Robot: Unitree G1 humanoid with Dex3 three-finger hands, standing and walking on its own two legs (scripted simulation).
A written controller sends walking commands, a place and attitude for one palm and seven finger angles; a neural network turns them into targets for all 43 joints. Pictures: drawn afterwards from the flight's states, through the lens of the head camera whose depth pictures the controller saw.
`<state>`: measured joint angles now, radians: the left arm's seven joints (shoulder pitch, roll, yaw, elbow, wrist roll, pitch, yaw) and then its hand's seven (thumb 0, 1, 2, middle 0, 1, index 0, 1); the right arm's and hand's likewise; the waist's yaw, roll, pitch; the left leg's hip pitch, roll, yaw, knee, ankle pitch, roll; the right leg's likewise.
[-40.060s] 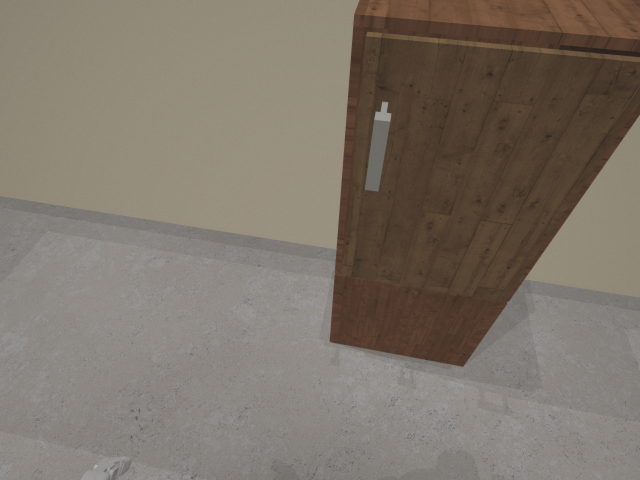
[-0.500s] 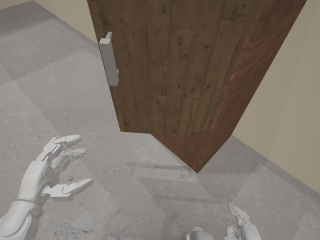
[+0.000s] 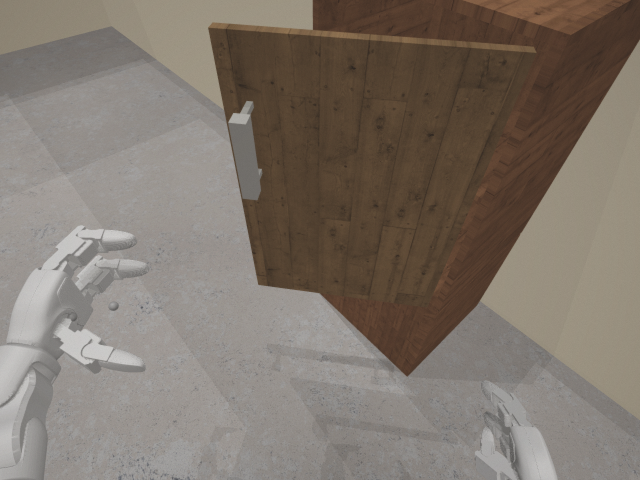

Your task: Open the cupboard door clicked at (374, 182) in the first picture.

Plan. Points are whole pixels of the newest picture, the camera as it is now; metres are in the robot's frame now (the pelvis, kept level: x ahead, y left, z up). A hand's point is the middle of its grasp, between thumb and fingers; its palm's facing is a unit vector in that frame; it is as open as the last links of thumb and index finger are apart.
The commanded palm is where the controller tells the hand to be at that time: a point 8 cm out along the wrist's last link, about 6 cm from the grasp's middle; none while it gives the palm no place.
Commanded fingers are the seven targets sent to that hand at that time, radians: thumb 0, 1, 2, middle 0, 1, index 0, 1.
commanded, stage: raise the hand with hooked fingers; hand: left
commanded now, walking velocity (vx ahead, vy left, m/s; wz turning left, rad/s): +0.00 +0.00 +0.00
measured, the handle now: (250, 151) +0.56 +0.16 +0.10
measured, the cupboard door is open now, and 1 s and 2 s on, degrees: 40 40 40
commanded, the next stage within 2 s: move the hooked fingers beside the handle in 0.78 s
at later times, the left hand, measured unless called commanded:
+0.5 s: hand (129, 272) +0.30 +0.24 +0.13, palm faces -0.03 -1.00 -0.05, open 14.0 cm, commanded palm +0.27 +0.29 +0.13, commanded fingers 0.00 -0.50 0.30 -0.30 -1.20 -0.30 -1.20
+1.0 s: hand (121, 275) +0.29 +0.25 +0.13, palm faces +0.01 -1.00 -0.04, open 14.0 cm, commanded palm +0.28 +0.29 +0.13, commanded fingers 0.00 -0.50 0.30 -0.30 -1.20 -0.30 -1.20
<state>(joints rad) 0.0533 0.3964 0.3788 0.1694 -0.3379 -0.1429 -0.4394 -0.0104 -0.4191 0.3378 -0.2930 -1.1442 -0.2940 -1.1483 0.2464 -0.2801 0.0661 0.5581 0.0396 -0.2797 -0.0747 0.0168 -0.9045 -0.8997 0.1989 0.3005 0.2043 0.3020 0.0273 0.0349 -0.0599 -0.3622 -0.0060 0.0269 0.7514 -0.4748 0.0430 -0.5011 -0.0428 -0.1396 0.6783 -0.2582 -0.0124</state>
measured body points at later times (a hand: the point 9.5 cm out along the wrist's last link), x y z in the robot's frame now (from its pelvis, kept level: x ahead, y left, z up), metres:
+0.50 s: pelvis +0.00 -0.02 +0.01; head +0.02 -0.03 +0.46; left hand +0.30 +0.30 +0.13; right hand +0.15 -0.28 -0.07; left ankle -0.05 +0.08 -0.71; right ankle +0.05 -0.12 -0.71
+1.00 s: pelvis -0.01 -0.02 +0.01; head +0.01 -0.03 +0.46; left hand +0.29 +0.30 +0.13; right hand +0.15 -0.26 -0.07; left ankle -0.05 +0.08 -0.71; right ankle +0.05 -0.12 -0.71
